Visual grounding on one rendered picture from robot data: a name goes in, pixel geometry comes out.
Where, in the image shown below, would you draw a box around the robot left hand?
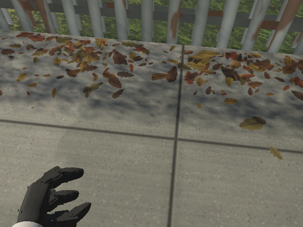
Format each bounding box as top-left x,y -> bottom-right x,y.
16,166 -> 92,227

